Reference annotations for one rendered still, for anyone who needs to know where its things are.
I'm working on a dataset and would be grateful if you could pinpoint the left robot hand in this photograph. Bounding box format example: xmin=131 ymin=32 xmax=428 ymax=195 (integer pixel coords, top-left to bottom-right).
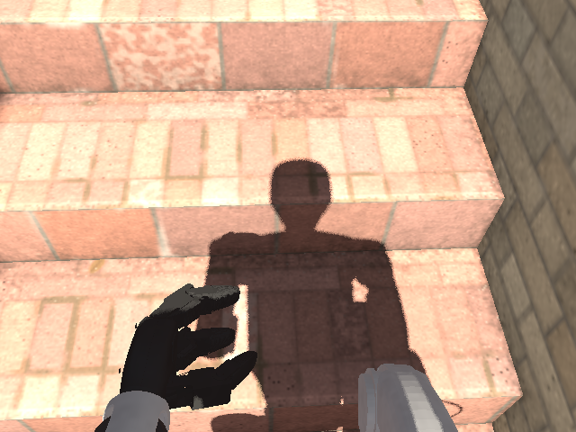
xmin=119 ymin=283 xmax=257 ymax=410

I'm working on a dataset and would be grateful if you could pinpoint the robot right thigh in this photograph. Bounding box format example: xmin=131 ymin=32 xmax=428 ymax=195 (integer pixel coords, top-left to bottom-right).
xmin=358 ymin=364 xmax=458 ymax=432

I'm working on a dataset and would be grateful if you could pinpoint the left robot forearm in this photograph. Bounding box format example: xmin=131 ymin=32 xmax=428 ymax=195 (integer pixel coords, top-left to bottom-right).
xmin=94 ymin=391 xmax=170 ymax=432

